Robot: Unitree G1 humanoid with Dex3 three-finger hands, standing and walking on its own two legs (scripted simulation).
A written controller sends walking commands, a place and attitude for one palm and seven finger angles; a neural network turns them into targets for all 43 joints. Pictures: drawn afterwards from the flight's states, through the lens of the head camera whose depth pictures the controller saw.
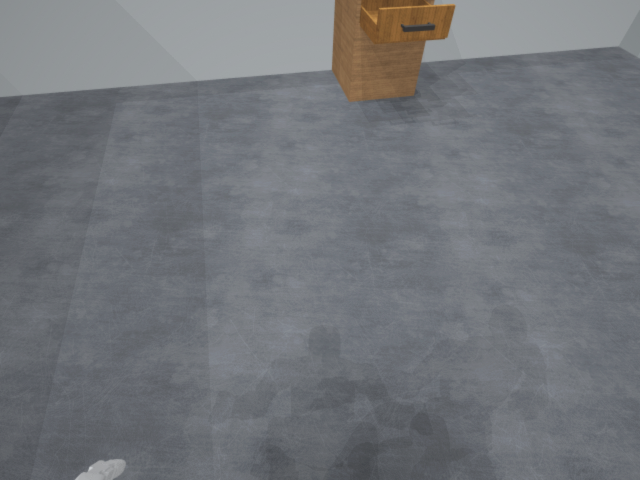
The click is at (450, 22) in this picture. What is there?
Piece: drawer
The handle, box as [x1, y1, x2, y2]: [401, 22, 434, 31]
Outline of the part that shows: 434,29 434,24 431,24 429,22 427,24 404,26 401,24 404,31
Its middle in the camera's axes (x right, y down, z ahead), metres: +0.47 -1.04 +1.89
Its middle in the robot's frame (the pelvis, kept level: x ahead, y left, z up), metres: +2.11 -0.37 -0.23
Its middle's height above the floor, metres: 0.54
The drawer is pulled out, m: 0.27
